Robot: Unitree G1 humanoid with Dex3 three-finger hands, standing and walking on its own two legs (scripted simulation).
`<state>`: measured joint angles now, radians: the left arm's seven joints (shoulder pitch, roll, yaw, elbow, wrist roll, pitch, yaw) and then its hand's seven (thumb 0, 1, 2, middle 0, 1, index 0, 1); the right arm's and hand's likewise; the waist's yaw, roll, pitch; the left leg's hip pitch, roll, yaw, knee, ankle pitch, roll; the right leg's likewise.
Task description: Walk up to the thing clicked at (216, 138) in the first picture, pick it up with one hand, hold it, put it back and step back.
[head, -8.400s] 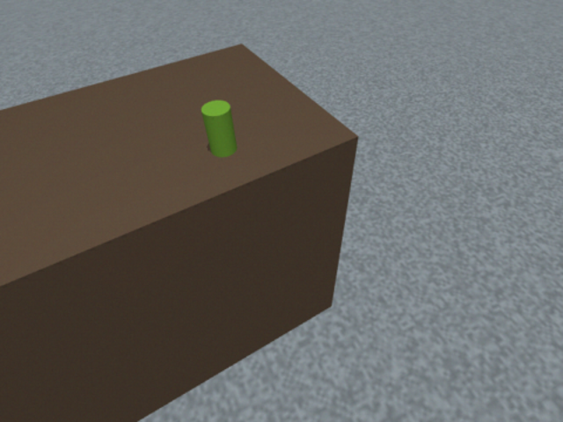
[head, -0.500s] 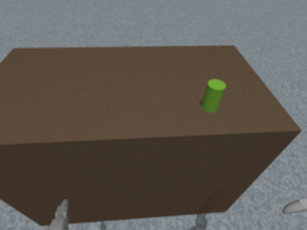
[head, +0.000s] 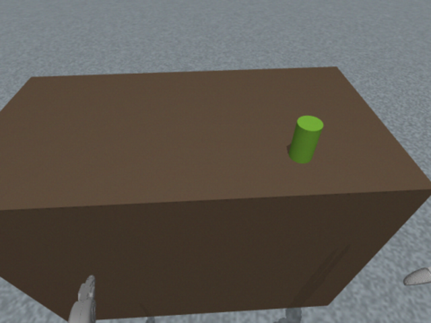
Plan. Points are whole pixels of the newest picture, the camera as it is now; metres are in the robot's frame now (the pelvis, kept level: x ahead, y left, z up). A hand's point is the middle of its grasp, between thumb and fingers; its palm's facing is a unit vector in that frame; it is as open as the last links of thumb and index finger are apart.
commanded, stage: go down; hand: right
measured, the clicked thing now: (304, 140) +0.49 -0.19 +0.07
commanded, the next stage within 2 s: none
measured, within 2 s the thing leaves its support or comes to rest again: neither
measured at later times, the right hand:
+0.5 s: hand out of the picture +0.30 -0.33 +0.20, palm faces +0.24 +0.95 -0.18, open 17.5 cm
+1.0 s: hand out of the picture +0.35 -0.35 +0.20, palm faces +0.15 +0.99 -0.01, open 17.7 cm
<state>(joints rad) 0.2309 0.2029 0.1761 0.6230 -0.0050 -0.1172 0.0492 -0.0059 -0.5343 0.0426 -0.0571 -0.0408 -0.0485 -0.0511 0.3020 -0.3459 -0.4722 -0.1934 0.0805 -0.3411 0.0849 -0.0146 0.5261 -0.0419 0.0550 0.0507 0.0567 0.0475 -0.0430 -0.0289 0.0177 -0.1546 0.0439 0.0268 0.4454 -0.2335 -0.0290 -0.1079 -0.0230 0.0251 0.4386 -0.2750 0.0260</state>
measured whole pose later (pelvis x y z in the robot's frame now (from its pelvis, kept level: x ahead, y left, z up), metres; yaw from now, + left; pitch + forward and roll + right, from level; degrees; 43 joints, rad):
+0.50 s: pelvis +0.00 -0.01 +0.00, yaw +0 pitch -1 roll +0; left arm 0.23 0.24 0.04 0.70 -0.03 -0.16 0.14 0.00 -0.53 0.04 -0.06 -0.04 -0.05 -0.05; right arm -0.19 -0.57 -0.57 0.34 0.25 -0.02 0.40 -0.02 0.53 -0.04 0.05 0.05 0.05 0.04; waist -0.01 -0.04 -0.05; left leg -0.19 0.05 0.02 0.44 -0.23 -0.04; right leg -0.16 -0.02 0.02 0.46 -0.28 0.02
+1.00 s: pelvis -0.01 -0.01 +0.00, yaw +0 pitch +3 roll +1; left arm 0.24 0.26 -0.02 0.68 -0.02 -0.22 0.18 -0.01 -0.55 0.05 -0.06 -0.05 -0.06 -0.06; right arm -0.55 -0.74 -0.59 0.78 0.24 0.11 0.55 -0.02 0.59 -0.05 0.04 0.05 0.04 0.05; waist 0.01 -0.03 -0.04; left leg -0.30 0.04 0.02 0.47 -0.22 -0.03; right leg -0.28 -0.03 0.02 0.52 -0.29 0.02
